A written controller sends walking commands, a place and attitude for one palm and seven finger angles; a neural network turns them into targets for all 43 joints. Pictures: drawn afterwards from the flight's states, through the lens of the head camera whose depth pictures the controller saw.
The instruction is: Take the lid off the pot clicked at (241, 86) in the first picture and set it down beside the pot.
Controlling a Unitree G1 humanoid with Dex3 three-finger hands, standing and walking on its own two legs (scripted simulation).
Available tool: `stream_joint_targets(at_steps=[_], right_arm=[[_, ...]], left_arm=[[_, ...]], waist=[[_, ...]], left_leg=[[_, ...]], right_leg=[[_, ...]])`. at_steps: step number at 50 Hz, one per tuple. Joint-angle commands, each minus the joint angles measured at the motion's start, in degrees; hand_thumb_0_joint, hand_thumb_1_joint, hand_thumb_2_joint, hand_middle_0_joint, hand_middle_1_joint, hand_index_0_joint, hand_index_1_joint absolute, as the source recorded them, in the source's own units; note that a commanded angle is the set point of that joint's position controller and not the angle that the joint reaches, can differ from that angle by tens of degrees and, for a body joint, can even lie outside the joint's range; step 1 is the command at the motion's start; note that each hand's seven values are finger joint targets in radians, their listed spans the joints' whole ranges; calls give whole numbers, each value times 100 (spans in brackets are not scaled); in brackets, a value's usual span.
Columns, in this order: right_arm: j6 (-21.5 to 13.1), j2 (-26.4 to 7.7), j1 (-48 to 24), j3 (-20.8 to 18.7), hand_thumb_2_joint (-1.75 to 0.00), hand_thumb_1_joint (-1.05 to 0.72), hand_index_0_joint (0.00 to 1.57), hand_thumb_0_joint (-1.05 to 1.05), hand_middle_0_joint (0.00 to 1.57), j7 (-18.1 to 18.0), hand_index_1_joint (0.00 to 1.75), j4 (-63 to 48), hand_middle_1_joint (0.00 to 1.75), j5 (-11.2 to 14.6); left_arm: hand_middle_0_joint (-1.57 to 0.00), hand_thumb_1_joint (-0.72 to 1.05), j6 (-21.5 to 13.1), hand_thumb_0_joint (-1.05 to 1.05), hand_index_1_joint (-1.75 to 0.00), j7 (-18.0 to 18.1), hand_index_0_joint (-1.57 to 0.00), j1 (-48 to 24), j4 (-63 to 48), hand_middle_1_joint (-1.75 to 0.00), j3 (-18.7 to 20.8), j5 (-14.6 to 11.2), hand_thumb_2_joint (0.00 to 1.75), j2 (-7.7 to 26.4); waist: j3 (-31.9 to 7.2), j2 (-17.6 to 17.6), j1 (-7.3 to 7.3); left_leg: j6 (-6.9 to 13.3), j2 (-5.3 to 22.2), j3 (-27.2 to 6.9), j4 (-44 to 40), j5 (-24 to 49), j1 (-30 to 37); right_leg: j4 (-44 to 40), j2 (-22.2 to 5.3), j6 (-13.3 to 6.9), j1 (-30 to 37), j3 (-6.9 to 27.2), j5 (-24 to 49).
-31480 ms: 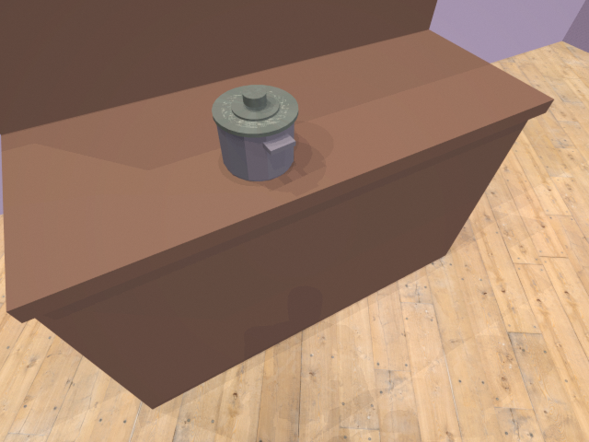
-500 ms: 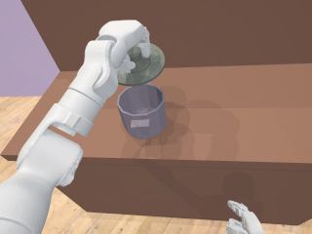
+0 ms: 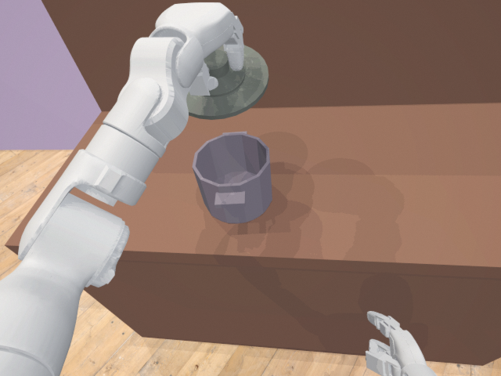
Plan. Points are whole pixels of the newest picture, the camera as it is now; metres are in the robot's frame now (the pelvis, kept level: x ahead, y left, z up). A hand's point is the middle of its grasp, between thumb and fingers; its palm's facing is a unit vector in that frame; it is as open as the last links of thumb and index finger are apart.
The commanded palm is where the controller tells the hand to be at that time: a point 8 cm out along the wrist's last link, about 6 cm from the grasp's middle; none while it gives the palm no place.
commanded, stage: lift the lid straight up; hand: left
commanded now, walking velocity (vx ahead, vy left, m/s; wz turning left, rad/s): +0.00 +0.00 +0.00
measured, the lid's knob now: (214, 64) +0.49 +0.06 +0.27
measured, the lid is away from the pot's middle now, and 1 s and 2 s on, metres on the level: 0.02 0.11 0.22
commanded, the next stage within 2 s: move the lid sideways beside the pot in 0.08 s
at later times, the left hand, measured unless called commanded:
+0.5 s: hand (187, 68) +0.46 +0.09 +0.28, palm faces -0.01 -0.01 -1.00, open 6.9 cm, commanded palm +0.42 +0.11 +0.35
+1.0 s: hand (136, 75) +0.45 +0.17 +0.28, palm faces -0.08 +0.00 -1.00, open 6.8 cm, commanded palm +0.42 +0.17 +0.35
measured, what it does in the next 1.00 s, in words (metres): stands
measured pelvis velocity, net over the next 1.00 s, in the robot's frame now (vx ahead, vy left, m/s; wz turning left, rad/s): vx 0.00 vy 0.01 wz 0.01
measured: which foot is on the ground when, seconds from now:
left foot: down 0.00-1.00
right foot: down 0.00-1.00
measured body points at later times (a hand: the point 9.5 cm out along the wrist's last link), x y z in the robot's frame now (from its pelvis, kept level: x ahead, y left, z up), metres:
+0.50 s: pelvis +0.00 +0.00 +0.00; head +0.01 -0.05 +0.45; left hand +0.45 +0.09 +0.33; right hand +0.17 -0.23 -0.12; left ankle +0.04 +0.09 -0.74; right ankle -0.03 -0.12 -0.74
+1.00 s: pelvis +0.00 +0.01 +0.00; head +0.02 -0.03 +0.45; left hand +0.45 +0.17 +0.33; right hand +0.18 -0.23 -0.11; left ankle +0.04 +0.09 -0.74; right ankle -0.03 -0.12 -0.74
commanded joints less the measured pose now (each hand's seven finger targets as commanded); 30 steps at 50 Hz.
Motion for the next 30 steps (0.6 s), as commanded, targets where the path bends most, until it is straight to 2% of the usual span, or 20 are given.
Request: stream_joint_targets(at_steps=[1, 2, 5, 6, 8, 10, 11, 12, 14, 16, 17, 18, 20, 21, 22, 24, 26, 27, 28, 30], right_arm=[[-253, -502, -661, -180, -90, -90, 20, 0, 20, 55, 30, -848, 30, 12], [-260, -464, -737, -138, -90, -90, 20, 0, 20, 63, 30, -854, 30, 2], [-215, -469, -757, -105, -90, -90, 20, 0, 20, 10, 30, -793, 30, 6], [-203, -544, -645, -154, -90, -90, 20, 0, 20, 19, 30, -780, 30, 2], [-232, -462, -799, -115, -90, -90, 20, 0, 20, 18, 30, -850, 30, -15], [-256, -453, -795, -109, -90, -90, 20, 0, 20, 3, 30, -824, 30, -17], [-231, -507, -647, -135, -90, -90, 20, 0, 20, 18, 30, -817, 30, -27], [-216, -482, -677, -87, -90, -90, 20, 0, 20, -1, 30, -781, 30, -29], [-229, -504, -648, -73, -90, -90, 20, 0, 20, -79, 30, -750, 30, -42], [-244, -542, -606, -105, -90, -90, 20, 0, 20, -56, 30, -820, 30, -27], [-255, -472, -726, -84, -90, -90, 20, 0, 20, -53, 30, -866, 30, -20], [-258, -461, -775, -107, -90, -90, 20, 0, 20, -42, 30, -896, 30, -21], [-240, -495, -742, -121, -90, -90, 20, 0, 20, -41, 30, -881, 30, 1], [-216, -550, -626, -171, -90, -90, 20, 0, 20, -18, 30, -894, 30, 11], [-225, -519, -666, -136, -90, -90, 20, 0, 20, -25, 30, -918, 30, 1], [-244, -539, -719, -108, -90, -90, 20, 0, 20, -95, 30, -917, 30, 22], [-259, -576, -617, -158, -90, -90, 20, 0, 20, -81, 30, -921, 30, 38], [-280, -519, -674, -130, -90, -90, 20, 0, 20, -77, 30, -924, 30, 44], [-276, -526, -697, -128, -90, -90, 20, 0, 20, -103, 30, -904, 30, 45], [-302, -550, -603, -119, -90, -90, 20, 0, 20, -147, 30, -864, 30, 44]], left_arm=[[-91, 63, -81, 0, -94, 350, -94, -3373, -1144, -94, 859, 15, 107, 960], [-91, 63, -65, 0, -94, 335, -94, -3467, -1131, -94, 917, 187, 107, 1139], [-91, 63, 73, 0, -94, 315, -94, -3555, -682, -94, 812, 208, 107, 1002], [-91, 63, -26, 0, -94, 354, -94, -3318, -692, -94, 991, 37, 107, 1069], [-91, 63, -24, 0, -94, 340, -94, -3706, -964, -94, 828, 214, 107, 1013], [-91, 63, 32, 0, -94, 407, -94, -3686, -897, -94, 958, 266, 107, 1173], [-91, 63, -48, 0, -94, 452, -94, -3396, -841, -94, 1136, 142, 107, 1231], [-91, 63, -6, 0, -94, 462, -94, -3495, -616, -94, 1217, 321, 107, 1466], [-91, 63, 54, 0, -94, 497, -94, -3624, -454, -94, 1343, 385, 107, 1670], [-91, 63, -59, 0, -94, 506, -94, -3325, -574, -94, 1316, 216, 107, 1532], [-91, 63, -61, 0, -94, 476, -94, -3463, -755, -94, 1171, 355, 107, 1479], [-91, 63, -20, 0, -94, 435, -94, -3511, -806, -94, 979, 379, 107, 1262], [-91, 63, 68, 0, -94, 382, -94, -3256, -644, -94, 1035, 404, 107, 1334], [-91, 63, -20, 0, -94, 366, -94, -2987, -808, -94, 1093, 212, 107, 1268], [-91, 63, -2, 0, -94, 339, -94, -3126, -906, -94, 1288, 357, 107, 1628], [-91, 63, 66, 0, -94, 284, -94, -3257, -837, -94, 1348, 423, 107, 1815], [-91, 63, -41, 0, -94, 237, -94, -3144, -1020, -94, 1197, 215, 107, 1584], [-91, 63, -22, 0, -94, 200, -94, -3321, -1114, -94, 1171, 353, 107, 1667], [-91, 63, 28, 0, -94, 162, -94, -3283, -881, -94, 1124, 388, 107, 1629], [-91, 63, 60, 0, -94, 127, -94, -3345, -879, -94, 1190, 406, 107, 1765]], waist=[[-2540, -905, -130], [-2683, -953, -50], [-2178, -1157, -90], [-2238, -1164, -122], [-2447, -978, -62], [-2592, -885, -20], [-2614, -924, -57], [-2644, -1016, -9], [-2419, -1199, -9], [-2477, -1067, -24], [-2701, -975, 15], [-2608, -884, -20], [-2480, -1013, -25], [-2533, -988, -60], [-2663, -1032, 13], [-2476, -1131, -6], [-2405, -1006, -103], [-2518, -868, -54], [-2268, -860, -79], [-2246, -790, -80]], left_leg=[[100, 57, -422, 112, 1664, 1757], [90, 49, -386, 43, 1670, 1727], [78, 49, -348, -58, 1229, 1467], [99, 56, -364, 48, 1344, 1508], [88, 40, -370, 2, 1409, 1591], [78, 64, -377, 4, 1602, 1678], [88, 72, -406, 86, 1680, 1631], [65, 74, -342, -13, 1530, 1520], [76, 83, -299, -83, 1274, 1374], [89, 72, -349, 1, 1450, 1417], [80, 79, -309, -44, 1546, 1548], [87, 85, -334, 2, 1590, 1601], [94, 94, -316, -4, 1625, 1598], [119, 91, -366, 81, 1763, 1656], [117, 77, -320, 1, 1710, 1620], [131, 50, -284, -22, 1483, 1494], [149, 47, -366, 68, 1656, 1611], [142, 40, -325, 2, 1608, 1686], [141, 32, -342, -7, 1414, 1586], [138, 21, -354, -49, 1370, 1631]], right_leg=[[-195, 119, -290, 119, 87, 2293], [-174, 156, -278, 244, 114, 2318], [-268, 152, -264, 2, 59, 1996], [-252, 110, -267, 53, 80, 2103], [-214, 145, -294, 152, 83, 2155], [-172, 150, -305, 201, 101, 2221], [-180, 119, -294, 247, 94, 2285], [-170, 137, -273, 321, 124, 2195], [-236, 118, -259, 278, 125, 2085], [-213, 73, -274, 332, 132, 2227], [-173, 106, -265, 389, 158, 2252], [-183, 121, -287, 292, 127, 2277], [-209, 126, -273, 225, 121, 2262], [-226, 89, -271, 250, 129, 2370], [-226, 123, -247, 423, 157, 2413], [-256, 93, -229, 396, 172, 2396], [-264, 72, -249, 276, 142, 2439], [-262, 126, -233, 288, 158, 2341], [-305, 142, -247, 173, 129, 2192], [-327, 148, -253, 122, 118, 2116]])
